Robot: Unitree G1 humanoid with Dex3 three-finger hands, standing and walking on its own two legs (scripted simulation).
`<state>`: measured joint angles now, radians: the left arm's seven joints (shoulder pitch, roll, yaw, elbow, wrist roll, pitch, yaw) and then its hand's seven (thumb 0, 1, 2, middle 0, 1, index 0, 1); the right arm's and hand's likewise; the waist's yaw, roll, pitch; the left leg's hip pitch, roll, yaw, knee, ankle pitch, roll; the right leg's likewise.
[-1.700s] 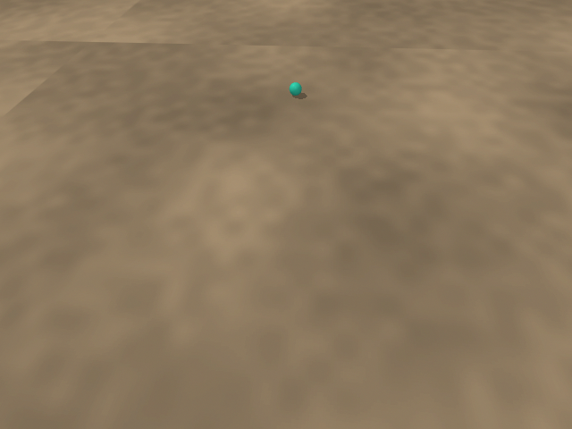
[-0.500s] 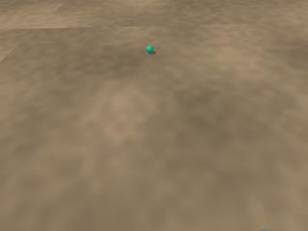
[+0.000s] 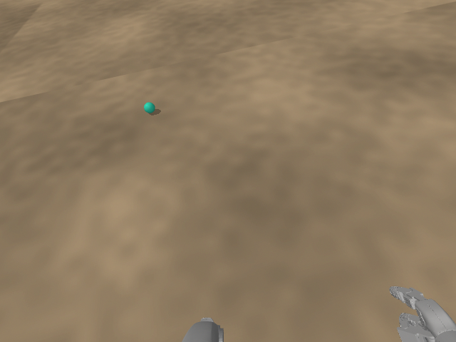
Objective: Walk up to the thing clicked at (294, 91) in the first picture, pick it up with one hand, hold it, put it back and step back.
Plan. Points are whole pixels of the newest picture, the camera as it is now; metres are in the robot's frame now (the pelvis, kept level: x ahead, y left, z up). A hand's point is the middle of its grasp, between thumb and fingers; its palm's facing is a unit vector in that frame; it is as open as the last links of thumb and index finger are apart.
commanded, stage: walk up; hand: left
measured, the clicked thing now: (149, 107) +1.91 +0.86 -0.72
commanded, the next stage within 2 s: none
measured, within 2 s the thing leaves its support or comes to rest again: neither
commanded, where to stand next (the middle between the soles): +1.53 +1.00 m, yaw -49 degrees
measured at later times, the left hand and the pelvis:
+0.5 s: hand (108, 196) +0.51 +0.42 -0.11, palm faces -0.32 -0.81 -0.49, open 7.4 cm; pelvis +0.30 +0.17 +0.01, yaw -14 degrees
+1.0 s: hand (94, 158) +0.69 +0.54 -0.12, palm faces -0.34 -0.77 -0.54, open 7.4 cm; pelvis +0.55 +0.26 -0.01, yaw -22 degrees
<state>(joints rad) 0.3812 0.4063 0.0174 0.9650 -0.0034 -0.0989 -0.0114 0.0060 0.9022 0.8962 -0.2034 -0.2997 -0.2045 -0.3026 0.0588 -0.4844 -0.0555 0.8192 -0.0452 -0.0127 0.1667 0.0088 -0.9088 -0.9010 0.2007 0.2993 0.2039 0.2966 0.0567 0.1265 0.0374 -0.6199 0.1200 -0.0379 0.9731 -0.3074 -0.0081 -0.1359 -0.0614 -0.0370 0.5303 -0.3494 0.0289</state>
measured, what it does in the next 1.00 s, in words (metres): walks ahead, turning right: left foot, then right foot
